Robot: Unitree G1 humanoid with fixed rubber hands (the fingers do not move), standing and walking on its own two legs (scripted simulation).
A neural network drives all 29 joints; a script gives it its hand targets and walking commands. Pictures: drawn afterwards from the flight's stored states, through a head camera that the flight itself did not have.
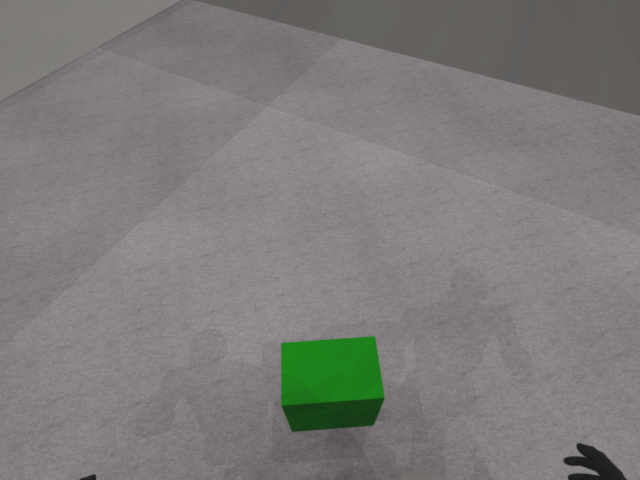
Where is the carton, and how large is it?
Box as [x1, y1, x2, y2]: [281, 336, 384, 431]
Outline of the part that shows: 374,336 281,343 281,405 292,431 373,425 384,397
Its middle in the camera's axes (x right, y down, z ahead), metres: +0.03 +0.41 +1.05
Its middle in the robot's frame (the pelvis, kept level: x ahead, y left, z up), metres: +0.39 +0.01 -0.61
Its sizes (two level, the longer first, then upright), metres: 0.236 0.148 0.298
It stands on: the floor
